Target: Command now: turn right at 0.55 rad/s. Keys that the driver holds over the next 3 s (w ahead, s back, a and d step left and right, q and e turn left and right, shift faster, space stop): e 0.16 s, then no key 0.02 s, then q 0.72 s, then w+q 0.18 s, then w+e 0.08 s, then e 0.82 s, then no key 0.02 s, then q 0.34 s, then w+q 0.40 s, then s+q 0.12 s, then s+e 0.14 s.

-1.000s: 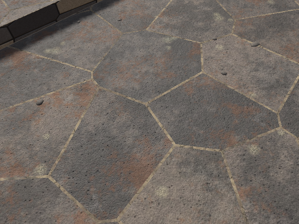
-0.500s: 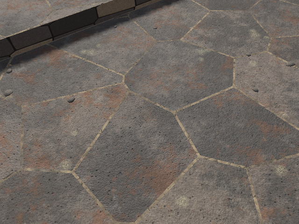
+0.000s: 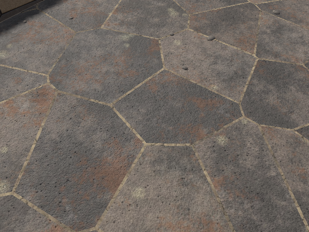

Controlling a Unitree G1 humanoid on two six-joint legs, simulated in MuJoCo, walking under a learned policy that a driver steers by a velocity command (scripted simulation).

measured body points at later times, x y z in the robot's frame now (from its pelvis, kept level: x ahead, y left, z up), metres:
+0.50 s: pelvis -0.01 -0.04 +0.00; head +0.01 -0.07 +0.45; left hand +0.17 +0.19 -0.10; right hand +0.00 -0.31 -0.15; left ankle -0.04 +0.10 -0.68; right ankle -0.02 -0.12 -0.74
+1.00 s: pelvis -0.04 +0.01 +0.00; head -0.01 +0.05 +0.45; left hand +0.00 +0.30 -0.14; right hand +0.12 -0.25 -0.10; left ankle -0.05 +0.07 -0.74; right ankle -0.01 -0.14 -0.67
